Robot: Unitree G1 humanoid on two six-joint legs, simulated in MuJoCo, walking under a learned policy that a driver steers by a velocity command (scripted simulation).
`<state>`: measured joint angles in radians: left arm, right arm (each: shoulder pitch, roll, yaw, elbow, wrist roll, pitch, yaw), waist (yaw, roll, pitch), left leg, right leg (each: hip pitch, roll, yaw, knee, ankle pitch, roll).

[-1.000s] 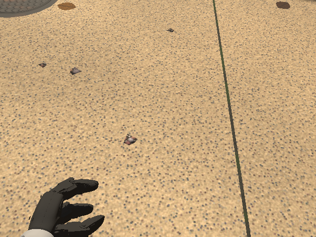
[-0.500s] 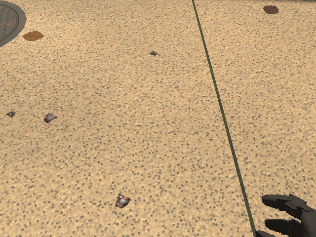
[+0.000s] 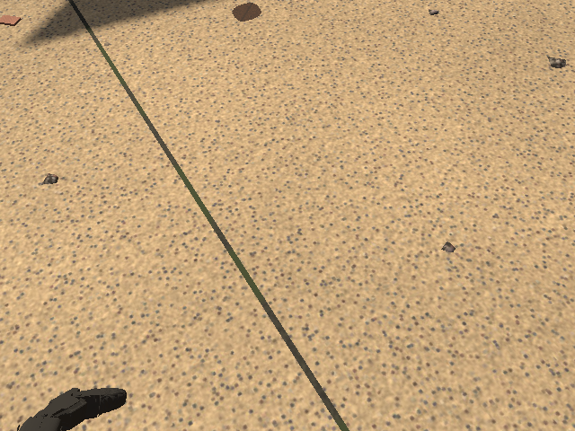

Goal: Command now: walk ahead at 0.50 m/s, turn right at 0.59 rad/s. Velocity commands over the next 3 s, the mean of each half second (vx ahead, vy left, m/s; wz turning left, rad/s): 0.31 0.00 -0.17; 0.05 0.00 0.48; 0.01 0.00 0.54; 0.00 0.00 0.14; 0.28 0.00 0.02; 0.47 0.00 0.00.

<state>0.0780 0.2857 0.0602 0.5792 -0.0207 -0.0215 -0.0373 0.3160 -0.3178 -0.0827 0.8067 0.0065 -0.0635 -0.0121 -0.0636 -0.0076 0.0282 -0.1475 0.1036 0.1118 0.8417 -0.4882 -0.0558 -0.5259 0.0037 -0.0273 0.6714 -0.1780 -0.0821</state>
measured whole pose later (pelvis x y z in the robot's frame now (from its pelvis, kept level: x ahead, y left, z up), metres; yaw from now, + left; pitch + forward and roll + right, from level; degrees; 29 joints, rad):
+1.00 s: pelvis +0.27 -0.03 +0.03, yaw +15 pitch +2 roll +1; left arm 0.19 0.24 0.06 0.69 0.02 0.00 0.05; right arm 0.20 -0.35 -0.11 0.66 0.02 0.06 -0.02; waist 0.01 0.05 0.01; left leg -0.59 -0.07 -0.10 1.15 -0.37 -0.07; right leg -0.28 -0.02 -0.02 0.47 -0.22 -0.01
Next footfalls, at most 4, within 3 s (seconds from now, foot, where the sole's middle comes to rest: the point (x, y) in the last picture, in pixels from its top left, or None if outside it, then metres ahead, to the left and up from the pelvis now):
0.40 left None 0.39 0.09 -0.75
0.82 right None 0.35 -0.14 -0.75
1.24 left None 0.25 0.11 -0.75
1.66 right None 0.37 -0.09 -0.75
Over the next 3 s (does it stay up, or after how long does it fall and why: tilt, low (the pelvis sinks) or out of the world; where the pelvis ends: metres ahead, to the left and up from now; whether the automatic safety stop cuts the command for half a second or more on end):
stays up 0.63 0.17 0.03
